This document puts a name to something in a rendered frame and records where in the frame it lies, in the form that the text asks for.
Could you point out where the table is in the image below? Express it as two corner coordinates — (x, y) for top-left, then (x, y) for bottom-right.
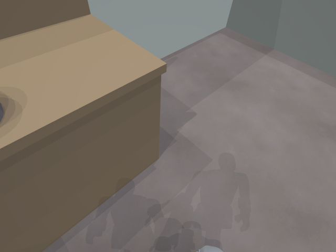
(0, 0), (167, 252)

